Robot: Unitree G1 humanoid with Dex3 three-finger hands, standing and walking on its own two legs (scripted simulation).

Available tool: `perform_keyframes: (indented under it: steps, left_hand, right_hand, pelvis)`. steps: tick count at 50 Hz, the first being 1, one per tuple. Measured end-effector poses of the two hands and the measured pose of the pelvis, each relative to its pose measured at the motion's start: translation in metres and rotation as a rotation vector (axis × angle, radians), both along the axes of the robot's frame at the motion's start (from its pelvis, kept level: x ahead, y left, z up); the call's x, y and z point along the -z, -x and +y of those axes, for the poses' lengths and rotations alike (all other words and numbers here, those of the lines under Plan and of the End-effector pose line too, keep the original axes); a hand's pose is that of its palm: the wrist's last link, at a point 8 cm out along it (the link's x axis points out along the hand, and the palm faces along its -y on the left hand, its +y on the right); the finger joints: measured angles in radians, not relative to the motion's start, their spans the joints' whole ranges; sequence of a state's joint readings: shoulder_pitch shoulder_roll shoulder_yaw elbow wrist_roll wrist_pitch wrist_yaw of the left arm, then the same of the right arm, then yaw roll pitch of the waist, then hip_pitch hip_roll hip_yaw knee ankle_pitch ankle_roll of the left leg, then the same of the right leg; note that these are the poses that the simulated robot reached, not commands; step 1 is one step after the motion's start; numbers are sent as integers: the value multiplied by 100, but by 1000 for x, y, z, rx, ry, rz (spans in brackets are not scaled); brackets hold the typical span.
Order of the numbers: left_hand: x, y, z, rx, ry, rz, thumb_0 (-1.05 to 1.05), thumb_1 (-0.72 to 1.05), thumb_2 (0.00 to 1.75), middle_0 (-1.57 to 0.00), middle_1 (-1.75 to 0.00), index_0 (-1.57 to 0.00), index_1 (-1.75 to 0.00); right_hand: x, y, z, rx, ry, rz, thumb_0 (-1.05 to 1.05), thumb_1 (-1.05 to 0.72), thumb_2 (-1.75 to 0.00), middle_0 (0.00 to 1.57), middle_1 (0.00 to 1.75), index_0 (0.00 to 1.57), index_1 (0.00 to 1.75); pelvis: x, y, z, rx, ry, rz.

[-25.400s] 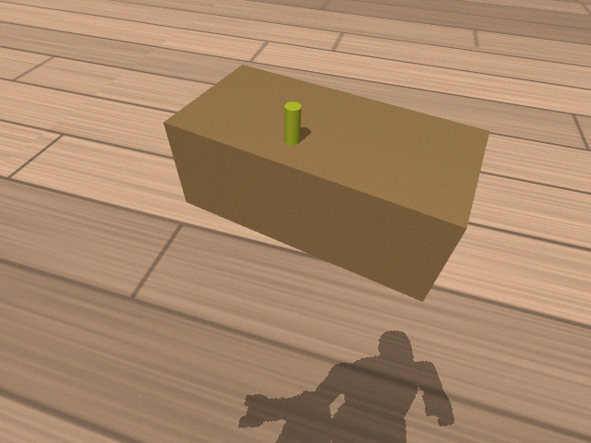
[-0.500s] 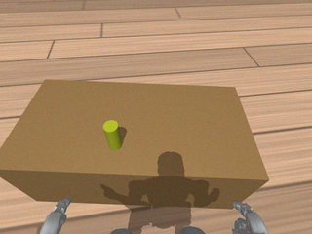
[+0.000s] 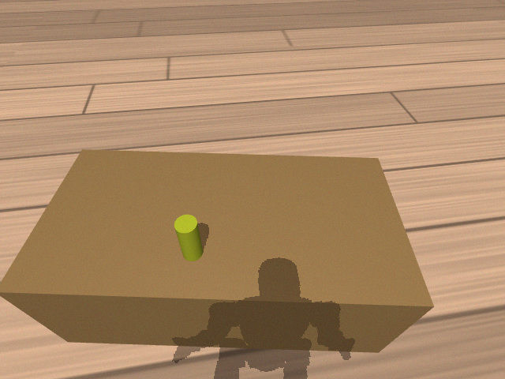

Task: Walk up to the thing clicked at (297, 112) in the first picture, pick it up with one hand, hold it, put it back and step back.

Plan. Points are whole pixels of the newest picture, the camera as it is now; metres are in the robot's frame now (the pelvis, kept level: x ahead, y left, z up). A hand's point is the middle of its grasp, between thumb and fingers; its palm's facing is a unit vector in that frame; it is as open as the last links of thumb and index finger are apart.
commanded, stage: stand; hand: left
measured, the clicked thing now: (189, 238) +0.51 +0.17 -0.25
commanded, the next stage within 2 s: step back in 1.84 s
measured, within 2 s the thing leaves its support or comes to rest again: neither
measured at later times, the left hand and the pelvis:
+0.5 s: hand out of the picture +0.04 +0.24 -0.15, palm faces -0.02 -0.94 -0.35, open 7.4 cm; pelvis -0.01 -0.01 +0.01, yaw -1 degrees
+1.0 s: hand out of the picture +0.08 +0.23 -0.14, palm faces -0.04 -0.94 -0.35, open 7.4 cm; pelvis +0.01 -0.02 +0.01, yaw -1 degrees
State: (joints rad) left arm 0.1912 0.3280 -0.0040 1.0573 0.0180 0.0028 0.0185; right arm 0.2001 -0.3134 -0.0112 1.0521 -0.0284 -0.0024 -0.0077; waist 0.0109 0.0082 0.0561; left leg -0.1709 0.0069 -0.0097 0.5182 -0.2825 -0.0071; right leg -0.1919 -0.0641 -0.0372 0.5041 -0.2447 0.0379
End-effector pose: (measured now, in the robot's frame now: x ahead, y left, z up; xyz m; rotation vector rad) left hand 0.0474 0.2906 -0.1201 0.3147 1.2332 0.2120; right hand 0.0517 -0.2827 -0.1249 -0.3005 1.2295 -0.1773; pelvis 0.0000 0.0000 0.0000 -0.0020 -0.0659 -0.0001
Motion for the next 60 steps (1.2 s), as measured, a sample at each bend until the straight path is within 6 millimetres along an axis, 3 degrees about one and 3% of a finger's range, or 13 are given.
perform_keyframes:
  steps: [12,30,60]
  left_hand:
    - [-9,0,-5,-1,-4,3,1,90,90,-21,-30,-20,-30]
    - [-8,6,-12,-3,-1,55,1,91,90,-21,-30,-20,-30]
    - [-15,-43,-17,25,1,3,1,91,90,-21,-30,-20,-30]
  right_hand:
    - [-4,-1,-7,13,-11,-11,1,-90,-90,21,30,21,30]
    - [-6,16,-28,40,9,53,1,-90,-90,20,30,21,30]
    - [-9,-16,-32,37,9,20,1,-90,-90,21,30,21,30]
  pelvis:
    - [-7,6,-5,3,-7,-16]
    - [-10,7,-14,14,-5,-3]
    - [-12,-13,-18,28,-6,14]
